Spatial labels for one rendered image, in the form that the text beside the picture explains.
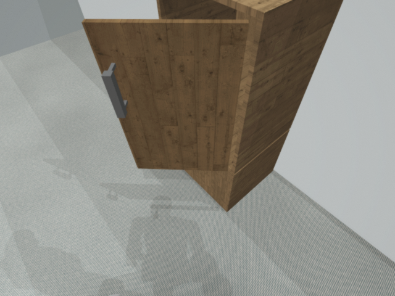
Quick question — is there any handle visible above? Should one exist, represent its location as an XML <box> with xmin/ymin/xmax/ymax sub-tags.
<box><xmin>101</xmin><ymin>63</ymin><xmax>128</xmax><ymax>118</ymax></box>

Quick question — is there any cupboard door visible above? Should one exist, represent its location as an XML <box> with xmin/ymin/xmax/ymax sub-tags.
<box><xmin>82</xmin><ymin>19</ymin><xmax>249</xmax><ymax>171</ymax></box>

